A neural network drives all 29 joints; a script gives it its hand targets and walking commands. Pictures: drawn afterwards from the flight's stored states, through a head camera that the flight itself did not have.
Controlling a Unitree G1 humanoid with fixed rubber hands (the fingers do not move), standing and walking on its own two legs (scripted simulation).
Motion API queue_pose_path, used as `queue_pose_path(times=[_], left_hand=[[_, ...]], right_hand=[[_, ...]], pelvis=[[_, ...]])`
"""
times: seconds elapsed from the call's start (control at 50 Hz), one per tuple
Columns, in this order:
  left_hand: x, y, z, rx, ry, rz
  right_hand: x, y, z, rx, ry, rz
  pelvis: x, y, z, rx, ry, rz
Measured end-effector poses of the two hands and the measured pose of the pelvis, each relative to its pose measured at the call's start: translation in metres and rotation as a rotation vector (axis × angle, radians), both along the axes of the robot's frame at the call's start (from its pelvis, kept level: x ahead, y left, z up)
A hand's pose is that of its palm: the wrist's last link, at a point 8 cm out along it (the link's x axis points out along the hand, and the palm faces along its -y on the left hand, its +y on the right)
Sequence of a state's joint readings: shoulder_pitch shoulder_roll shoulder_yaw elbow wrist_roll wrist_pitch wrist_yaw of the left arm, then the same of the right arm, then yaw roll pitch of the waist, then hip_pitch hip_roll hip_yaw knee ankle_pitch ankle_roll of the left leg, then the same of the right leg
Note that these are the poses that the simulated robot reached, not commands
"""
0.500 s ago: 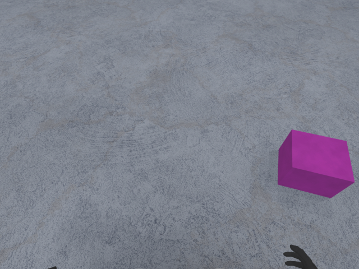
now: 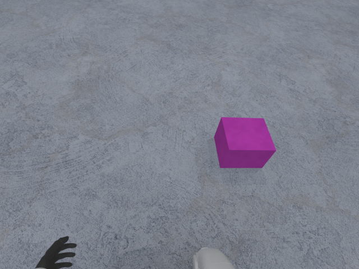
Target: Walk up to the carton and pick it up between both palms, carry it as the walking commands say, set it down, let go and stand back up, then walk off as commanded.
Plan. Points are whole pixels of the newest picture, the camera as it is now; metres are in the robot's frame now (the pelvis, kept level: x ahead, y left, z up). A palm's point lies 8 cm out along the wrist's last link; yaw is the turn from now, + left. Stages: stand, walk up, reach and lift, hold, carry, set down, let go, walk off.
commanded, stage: walk up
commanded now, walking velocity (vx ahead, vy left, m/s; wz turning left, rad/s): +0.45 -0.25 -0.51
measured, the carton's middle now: (242, 142) +0.91 -0.53 -0.68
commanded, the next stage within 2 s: none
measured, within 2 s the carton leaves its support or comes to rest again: neither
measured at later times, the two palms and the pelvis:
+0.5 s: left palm (127, 239) +0.21 +0.11 -0.12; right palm (326, 244) +0.18 -0.42 -0.14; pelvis +0.15 -0.15 -0.01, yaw -14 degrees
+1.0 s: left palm (156, 137) +0.54 +0.04 -0.15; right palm (316, 185) +0.35 -0.45 -0.12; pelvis +0.41 -0.19 -0.01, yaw -24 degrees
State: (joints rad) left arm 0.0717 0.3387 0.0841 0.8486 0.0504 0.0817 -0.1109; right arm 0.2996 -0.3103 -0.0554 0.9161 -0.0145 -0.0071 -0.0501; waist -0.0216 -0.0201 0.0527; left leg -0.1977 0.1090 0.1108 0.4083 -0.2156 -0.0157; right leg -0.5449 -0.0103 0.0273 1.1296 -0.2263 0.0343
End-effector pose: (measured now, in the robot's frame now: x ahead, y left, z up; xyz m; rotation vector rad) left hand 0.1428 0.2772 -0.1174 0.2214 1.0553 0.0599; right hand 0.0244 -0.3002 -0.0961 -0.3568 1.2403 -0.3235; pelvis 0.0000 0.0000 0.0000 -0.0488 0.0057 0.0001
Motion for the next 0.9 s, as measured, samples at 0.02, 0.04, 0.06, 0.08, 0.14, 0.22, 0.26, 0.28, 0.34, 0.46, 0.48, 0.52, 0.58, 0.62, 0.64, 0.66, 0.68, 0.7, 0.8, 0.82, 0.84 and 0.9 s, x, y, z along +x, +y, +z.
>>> queue_pose_path(times=[0.02,0.04,0.06,0.08,0.14,0.22,0.26,0.28,0.34,0.46,0.48,0.52,0.58,0.62,0.64,0.66,0.68,0.7,0.8,0.82,0.84,0.9], left_hand=[[0.012,-0.005,0.003,-0.01,-0.019,-0.019],[0.023,-0.011,0.005,-0.019,-0.034,-0.037],[0.033,-0.019,0.006,-0.028,-0.045,-0.055],[0.043,-0.027,0.007,-0.037,-0.053,-0.072],[0.073,-0.061,0.007,-0.063,-0.066,-0.128],[0.111,-0.117,0.004,-0.065,-0.077,-0.211],[0.129,-0.145,0.001,-0.047,-0.075,-0.251],[0.136,-0.157,-0.003,-0.034,-0.075,-0.264],[0.137,-0.178,-0.015,0.016,-0.052,-0.251],[0.077,-0.171,-0.004,0.101,0.165,-0.129],[0.069,-0.171,-0.002,0.109,0.195,-0.11],[0.058,-0.17,0.002,0.124,0.251,-0.077],[0.051,-0.172,0.006,0.138,0.327,-0.042],[0.053,-0.174,0.006,0.141,0.373,-0.027],[0.057,-0.175,0.005,0.142,0.394,-0.021],[0.062,-0.176,0.004,0.141,0.413,-0.016],[0.069,-0.177,0.002,0.141,0.431,-0.012],[0.077,-0.178,0.0,0.14,0.447,-0.008],[0.144,-0.177,-0.028,0.129,0.508,-0.027],[0.165,-0.178,-0.034,0.126,0.505,-0.041],[0.189,-0.181,-0.037,0.122,0.486,-0.06],[0.274,-0.196,-0.04,0.103,0.381,-0.146]], right_hand=[[-0.013,-0.006,0.004,-0.009,0.019,-0.022],[-0.026,-0.01,0.006,-0.015,0.037,-0.044],[-0.037,-0.015,0.009,-0.018,0.055,-0.066],[-0.048,-0.018,0.01,-0.019,0.072,-0.089],[-0.074,-0.027,0.01,-0.003,0.113,-0.155],[-0.088,-0.038,-0.003,0.061,0.146,-0.235],[-0.087,-0.047,-0.018,0.098,0.158,-0.271],[-0.084,-0.053,-0.027,0.118,0.165,-0.282],[-0.054,-0.072,-0.054,0.175,0.156,-0.26],[0.11,-0.107,-0.047,0.225,-0.128,-0.129],[0.136,-0.112,-0.044,0.227,-0.163,-0.113],[0.183,-0.122,-0.037,0.228,-0.221,-0.088],[0.249,-0.133,-0.027,0.228,-0.294,-0.06],[0.292,-0.137,-0.021,0.229,-0.341,-0.042],[0.314,-0.139,-0.018,0.229,-0.363,-0.034],[0.335,-0.139,-0.016,0.229,-0.383,-0.025],[0.356,-0.139,-0.014,0.229,-0.402,-0.017],[0.378,-0.14,-0.012,0.227,-0.42,-0.008],[0.46,-0.144,-0.019,0.176,-0.477,-0.011],[0.461,-0.147,-0.022,0.156,-0.456,-0.022],[0.456,-0.15,-0.025,0.143,-0.424,-0.045],[0.414,-0.157,-0.028,0.12,-0.292,-0.162]], pelvis=[[0.003,-0.003,0.001,-0.004,-0.003,-0.009],[0.006,-0.006,0.002,-0.008,-0.007,-0.019],[0.009,-0.01,0.003,-0.01,-0.01,-0.028],[0.013,-0.014,0.004,-0.012,-0.012,-0.037],[0.024,-0.03,0.004,-0.011,-0.015,-0.065],[0.045,-0.06,-0.002,0.01,-0.001,-0.111],[0.059,-0.079,-0.009,0.027,0.012,-0.138],[0.066,-0.089,-0.014,0.036,0.017,-0.15],[0.084,-0.115,-0.028,0.051,0.019,-0.182],[0.131,-0.143,-0.009,0.06,0.01,-0.235],[0.14,-0.146,-0.007,0.061,0.008,-0.243],[0.159,-0.153,-0.004,0.063,0.004,-0.259],[0.189,-0.16,-0.003,0.068,-0.001,-0.283],[0.212,-0.164,-0.004,0.07,-0.003,-0.299],[0.223,-0.165,-0.005,0.071,-0.004,-0.306],[0.236,-0.167,-0.007,0.071,-0.004,-0.313],[0.249,-0.168,-0.008,0.072,-0.003,-0.32],[0.262,-0.169,-0.011,0.073,-0.002,-0.326],[0.337,-0.169,-0.032,0.056,0.006,-0.356],[0.348,-0.17,-0.034,0.059,0.008,-0.362],[0.357,-0.17,-0.033,0.059,0.007,-0.374],[0.381,-0.174,-0.022,0.054,-0.003,-0.401]])
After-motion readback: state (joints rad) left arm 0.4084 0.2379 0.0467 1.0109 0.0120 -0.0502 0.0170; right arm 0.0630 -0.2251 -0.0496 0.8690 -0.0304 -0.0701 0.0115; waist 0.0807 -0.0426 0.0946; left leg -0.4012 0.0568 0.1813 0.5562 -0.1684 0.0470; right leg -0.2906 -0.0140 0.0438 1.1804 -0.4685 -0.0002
